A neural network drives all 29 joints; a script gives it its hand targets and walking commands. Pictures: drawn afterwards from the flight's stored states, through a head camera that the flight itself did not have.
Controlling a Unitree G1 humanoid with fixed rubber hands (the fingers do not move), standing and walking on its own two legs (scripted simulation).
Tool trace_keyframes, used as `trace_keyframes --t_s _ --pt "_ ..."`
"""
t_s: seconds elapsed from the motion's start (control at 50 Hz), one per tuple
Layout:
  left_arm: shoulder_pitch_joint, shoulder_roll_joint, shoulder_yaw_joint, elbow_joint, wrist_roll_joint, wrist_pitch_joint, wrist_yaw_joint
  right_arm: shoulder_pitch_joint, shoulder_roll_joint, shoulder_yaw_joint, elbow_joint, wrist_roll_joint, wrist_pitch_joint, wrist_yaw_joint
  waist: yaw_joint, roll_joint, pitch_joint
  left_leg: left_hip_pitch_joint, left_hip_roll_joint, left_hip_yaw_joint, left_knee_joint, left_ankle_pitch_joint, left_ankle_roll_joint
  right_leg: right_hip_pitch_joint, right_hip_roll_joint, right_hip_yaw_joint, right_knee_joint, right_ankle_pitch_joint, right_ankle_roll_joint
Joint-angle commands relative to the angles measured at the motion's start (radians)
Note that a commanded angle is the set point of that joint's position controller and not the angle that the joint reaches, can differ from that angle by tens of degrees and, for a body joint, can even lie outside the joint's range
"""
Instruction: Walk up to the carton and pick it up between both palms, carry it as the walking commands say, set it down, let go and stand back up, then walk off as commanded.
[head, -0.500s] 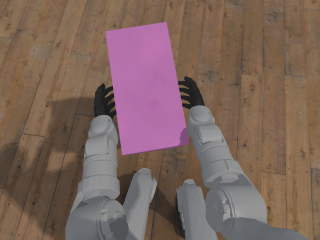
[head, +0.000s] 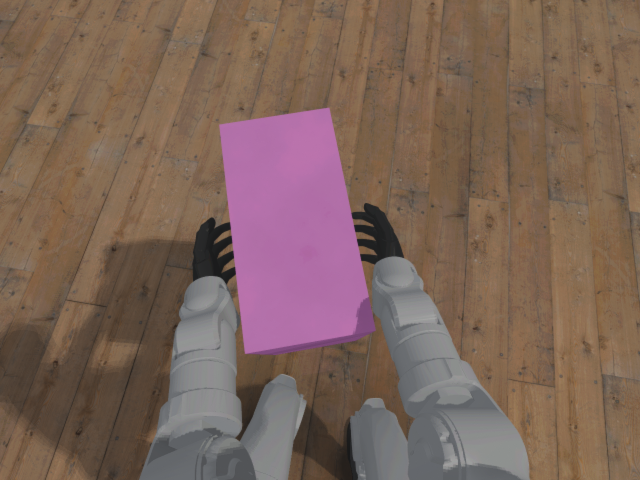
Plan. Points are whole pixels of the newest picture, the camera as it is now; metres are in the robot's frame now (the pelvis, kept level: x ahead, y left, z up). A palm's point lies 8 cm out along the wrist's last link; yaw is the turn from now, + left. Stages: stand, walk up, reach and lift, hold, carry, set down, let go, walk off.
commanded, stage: reach and lift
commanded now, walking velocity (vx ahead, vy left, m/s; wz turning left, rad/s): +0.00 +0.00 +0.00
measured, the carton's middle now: (298, 250) +0.42 +0.11 -0.13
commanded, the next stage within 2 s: none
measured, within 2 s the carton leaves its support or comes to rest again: neither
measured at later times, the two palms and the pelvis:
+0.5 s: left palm (186, 269) +0.33 +0.21 +0.00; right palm (392, 259) +0.38 -0.01 +0.00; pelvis +0.00 +0.02 +0.05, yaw +0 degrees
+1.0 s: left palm (171, 256) +0.32 +0.20 +0.07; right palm (415, 255) +0.37 -0.03 +0.06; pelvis +0.02 +0.00 +0.08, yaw +0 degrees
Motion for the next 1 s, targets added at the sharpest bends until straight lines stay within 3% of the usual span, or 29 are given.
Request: trace_keyframes --t_s 0.0,0.04,0.06,0.1,0.14,0.18,0.22,0.26,0.3,0.38,0.4,0.42,0.46,0.48,0.54,0.6,0.62,0.64,0.66,0.7,0.74,0.76,0.78,0.84,0.86,0.88,0.92,0.94,0.98 --pt "-0.531 -0.812 -0.577 0.038 -0.085 -0.011 -0.233 -0.467 1.002 0.440 -0.078 0.070 -0.066 0.135 0.080 -0.016 -0.713 0.478 -0.057 0.169 -0.085 0.435 0.051 0.392 -0.017 -0.020 -0.211 0.423 0.033" --pt "-0.498 -0.833 -0.615 -0.007 -0.101 -0.012 -0.234 -0.456 1.016 0.487 -0.135 0.081 -0.067 0.137 0.088 -0.023 -0.782 0.523 -0.060 0.166 -0.103 0.485 0.049 0.461 -0.017 -0.011 -0.224 0.483 0.032" --pt "-0.509 -0.828 -0.624 -0.008 -0.115 -0.010 -0.237 -0.477 0.997 0.491 -0.146 0.085 -0.066 0.138 0.066 -0.039 -0.797 0.553 -0.054 0.157 -0.104 0.487 0.049 0.441 -0.013 -0.022 -0.229 0.458 0.034" --pt "-0.475 -0.837 -0.630 -0.002 -0.110 -0.005 -0.238 -0.449 1.001 0.497 -0.159 0.080 -0.065 0.140 0.073 -0.014 -0.777 0.575 -0.055 0.160 -0.128 0.508 0.047 0.448 -0.013 -0.022 -0.248 0.461 0.028" --pt "-0.452 -0.839 -0.626 -0.004 -0.100 -0.001 -0.235 -0.389 0.998 0.486 -0.123 0.064 -0.058 0.146 0.069 -0.021 -0.748 0.616 -0.052 0.158 -0.154 0.520 0.047 0.449 -0.010 -0.030 -0.269 0.447 0.027" --pt "-0.455 -0.852 -0.633 -0.003 -0.103 0.003 -0.230 -0.400 0.975 0.469 -0.128 0.057 -0.061 0.152 0.044 -0.012 -0.712 0.650 -0.048 0.150 -0.175 0.509 0.043 0.424 -0.004 -0.044 -0.291 0.403 0.020" --pt "-0.439 -0.875 -0.636 -0.011 -0.098 0.007 -0.225 -0.368 0.981 0.462 -0.106 0.056 -0.055 0.162 0.050 -0.007 -0.690 0.696 -0.046 0.146 -0.199 0.525 0.039 0.423 -0.002 -0.048 -0.314 0.386 0.013" --pt "-0.447 -0.897 -0.642 -0.005 -0.088 0.013 -0.220 -0.376 0.969 0.441 -0.102 0.057 -0.057 0.172 0.037 0.017 -0.647 0.743 -0.044 0.140 -0.230 0.495 0.038 0.400 -0.001 -0.055 -0.339 0.328 0.008" --pt "-0.401 -0.916 -0.626 0.041 -0.062 0.021 -0.214 -0.400 0.955 0.429 -0.110 0.056 -0.061 0.181 0.046 0.025 -0.599 0.764 -0.044 0.135 -0.253 0.487 0.038 0.386 -0.003 -0.056 -0.359 0.296 0.003" --pt "-0.406 -0.992 -0.667 0.030 -0.066 0.024 -0.202 -0.434 0.938 0.418 -0.144 0.069 -0.070 0.199 0.012 0.055 -0.603 0.868 -0.043 0.116 -0.299 0.477 0.032 0.391 0.003 -0.069 -0.401 0.243 -0.009" --pt "-0.402 -0.983 -0.659 0.033 -0.058 0.028 -0.197 -0.441 0.957 0.421 -0.126 0.076 -0.065 0.204 0.030 0.066 -0.596 0.883 -0.041 0.119 -0.310 0.462 0.033 0.397 0.000 -0.064 -0.412 0.231 -0.008" --pt "-0.417 -0.983 -0.660 0.024 -0.055 0.028 -0.193 -0.430 0.960 0.411 -0.102 0.069 -0.058 0.207 0.015 0.050 -0.584 0.880 -0.041 0.117 -0.320 0.442 0.035 0.409 0.002 -0.070 -0.423 0.224 -0.007" --pt "-0.454 -1.010 -0.674 0.011 -0.057 0.028 -0.190 -0.476 0.966 0.417 -0.123 0.078 -0.062 0.212 0.019 0.059 -0.602 0.897 -0.042 0.117 -0.333 0.389 0.036 0.433 0.001 -0.069 -0.432 0.187 -0.011" --pt "-0.430 -0.999 -0.655 0.032 -0.041 0.035 -0.186 -0.438 0.975 0.405 -0.080 0.064 -0.048 0.215 0.019 0.048 -0.568 0.901 -0.040 0.117 -0.351 0.374 0.040 0.441 -0.004 -0.070 -0.452 0.178 -0.009" --pt "-0.455 -1.024 -0.668 0.022 -0.041 0.049 -0.183 -0.493 0.979 0.409 -0.114 0.082 -0.046 0.225 0.030 0.086 -0.560 0.927 -0.041 0.119 -0.378 0.313 0.041 0.470 -0.010 -0.066 -0.468 0.136 -0.013" --pt "-0.444 -1.047 -0.673 0.021 -0.042 0.068 -0.180 -0.520 0.987 0.408 -0.138 0.090 -0.036 0.230 0.021 0.094 -0.540 0.974 -0.040 0.112 -0.403 0.300 0.044 0.497 -0.017 -0.064 -0.499 0.129 -0.013" --pt "-0.447 -1.027 -0.663 0.013 -0.035 0.075 -0.178 -0.470 0.994 0.396 -0.095 0.081 -0.022 0.230 0.025 0.097 -0.510 0.966 -0.037 0.115 -0.414 0.293 0.045 0.509 -0.021 -0.064 -0.512 0.124 -0.014" --pt "-0.439 -1.042 -0.671 0.019 -0.042 0.078 -0.183 -0.510 0.995 0.416 -0.142 0.093 -0.025 0.230 0.027 0.084 -0.524 0.985 -0.036 0.113 -0.415 0.317 0.047 0.520 -0.022 -0.064 -0.516 0.147 -0.010" --pt "-0.457 -1.035 -0.674 -0.013 -0.048 0.079 -0.181 -0.480 1.018 0.419 -0.115 0.091 -0.014 0.230 0.030 0.081 -0.534 0.984 -0.035 0.123 -0.421 0.321 0.047 0.568 -0.025 -0.059 -0.529 0.155 -0.011" --pt "-0.390 -1.021 -0.645 0.047 -0.037 0.097 -0.190 -0.461 1.020 0.423 -0.131 0.090 0.000 0.224 0.033 0.070 -0.475 0.976 -0.033 0.127 -0.436 0.341 0.057 0.586 -0.037 -0.054 -0.559 0.174 -0.003" --pt "-0.373 -1.029 -0.660 0.018 -0.054 0.110 -0.195 -0.406 1.022 0.436 -0.134 0.090 0.020 0.219 0.016 0.056 -0.475 0.978 -0.031 0.127 -0.450 0.389 0.057 0.658 -0.042 -0.056 -0.582 0.235 -0.001" --pt "-0.363 -1.021 -0.651 0.027 -0.052 0.116 -0.200 -0.419 1.023 0.445 -0.158 0.098 0.021 0.218 0.031 0.068 -0.460 0.980 -0.030 0.126 -0.457 0.398 0.059 0.677 -0.048 -0.045 -0.592 0.245 0.002" --pt "-0.333 -1.011 -0.633 0.042 -0.050 0.126 -0.200 -0.373 1.028 0.434 -0.135 0.087 0.035 0.215 0.020 0.048 -0.429 0.976 -0.028 0.122 -0.465 0.410 0.063 0.690 -0.051 -0.049 -0.605 0.261 0.004" --pt "-0.278 -0.987 -0.607 0.048 -0.049 0.139 -0.214 -0.335 1.045 0.454 -0.170 0.097 0.052 0.208 0.036 0.023 -0.380 0.976 -0.024 0.119 -0.484 0.458 0.074 0.751 -0.065 -0.034 -0.636 0.335 0.019" --pt "-0.264 -0.987 -0.616 0.031 -0.058 0.135 -0.214 -0.340 1.051 0.483 -0.205 0.114 0.052 0.207 0.047 0.014 -0.399 0.988 -0.024 0.121 -0.489 0.483 0.077 0.787 -0.065 -0.031 -0.640 0.371 0.020" --pt "-0.286 -0.974 -0.625 -0.003 -0.067 0.136 -0.217 -0.315 1.050 0.479 -0.196 0.111 0.058 0.207 0.033 0.013 -0.384 0.973 -0.020 0.120 -0.492 0.479 0.076 0.805 -0.070 -0.025 -0.646 0.402 0.022" --pt "-0.254 -0.990 -0.636 0.001 -0.078 0.143 -0.225 -0.340 1.044 0.511 -0.267 0.125 0.057 0.202 0.032 0.005 -0.386 0.996 -0.023 0.116 -0.503 0.497 0.077 0.835 -0.079 -0.024 -0.660 0.444 0.027" --pt "-0.259 -0.988 -0.649 -0.018 -0.084 0.140 -0.226 -0.362 1.058 0.537 -0.299 0.145 0.053 0.203 0.050 0.006 -0.423 1.008 -0.021 0.115 -0.503 0.516 0.078 0.858 -0.076 -0.020 -0.655 0.462 0.031" --pt "-0.258 -0.992 -0.672 -0.049 -0.099 0.146 -0.227 -0.361 1.060 0.560 -0.323 0.158 0.063 0.204 0.035 0.006 -0.438 1.024 -0.021 0.112 -0.511 0.524 0.078 0.872 -0.072 -0.030 -0.662 0.474 0.030"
